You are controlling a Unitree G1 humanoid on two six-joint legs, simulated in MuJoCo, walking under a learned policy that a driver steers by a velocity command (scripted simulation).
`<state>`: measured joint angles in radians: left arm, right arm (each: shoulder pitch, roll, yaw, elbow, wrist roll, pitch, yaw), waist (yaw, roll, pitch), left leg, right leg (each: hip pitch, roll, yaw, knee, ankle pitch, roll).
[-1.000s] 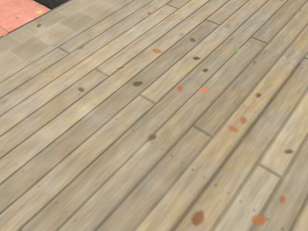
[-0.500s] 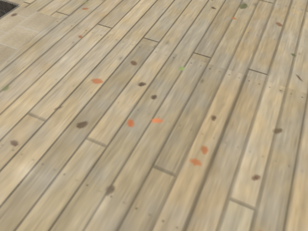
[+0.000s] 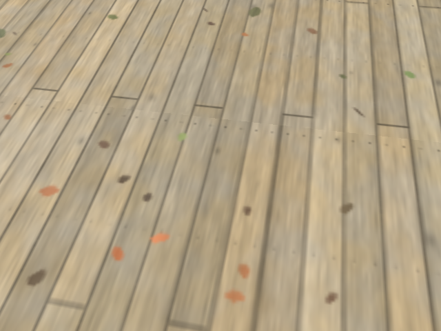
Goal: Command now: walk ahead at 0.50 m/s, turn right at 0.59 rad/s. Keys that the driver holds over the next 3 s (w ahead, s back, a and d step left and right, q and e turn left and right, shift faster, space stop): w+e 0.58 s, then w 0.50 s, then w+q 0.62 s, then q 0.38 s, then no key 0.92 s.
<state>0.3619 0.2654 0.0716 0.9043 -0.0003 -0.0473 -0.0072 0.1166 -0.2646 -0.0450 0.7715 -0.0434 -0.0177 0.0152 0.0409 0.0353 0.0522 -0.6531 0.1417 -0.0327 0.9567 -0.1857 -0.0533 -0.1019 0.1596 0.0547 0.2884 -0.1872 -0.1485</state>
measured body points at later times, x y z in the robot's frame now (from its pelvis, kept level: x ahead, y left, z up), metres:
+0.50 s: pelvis +0.28 +0.04 +0.00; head +0.31 +0.04 +0.45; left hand +0.47 +0.27 -0.12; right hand +0.27 -0.25 -0.11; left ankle +0.31 +0.13 -0.74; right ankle +0.26 -0.09 -0.66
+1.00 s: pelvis +0.51 -0.11 +0.00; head +0.52 -0.13 +0.45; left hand +0.68 +0.10 -0.12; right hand +0.46 -0.38 -0.14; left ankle +0.59 +0.03 -0.67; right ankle +0.48 -0.16 -0.74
